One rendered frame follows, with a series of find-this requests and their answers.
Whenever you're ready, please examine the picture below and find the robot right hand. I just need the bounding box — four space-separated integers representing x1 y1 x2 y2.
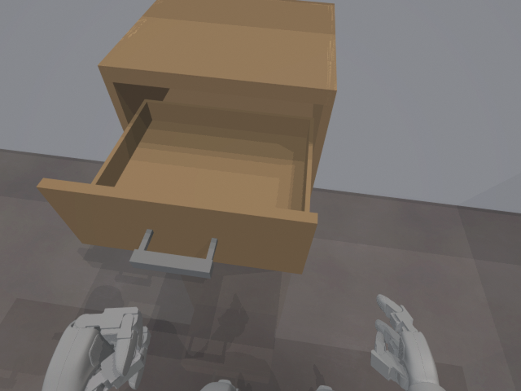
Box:
370 294 440 391

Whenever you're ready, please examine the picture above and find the handle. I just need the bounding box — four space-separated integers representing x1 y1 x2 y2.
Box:
129 229 218 279

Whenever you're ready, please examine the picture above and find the cabinet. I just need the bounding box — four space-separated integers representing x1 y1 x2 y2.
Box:
98 0 337 197

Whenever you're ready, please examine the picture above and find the robot left hand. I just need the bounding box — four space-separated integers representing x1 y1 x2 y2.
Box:
42 307 151 391

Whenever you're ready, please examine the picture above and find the drawer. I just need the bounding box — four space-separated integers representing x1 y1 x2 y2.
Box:
36 99 317 275

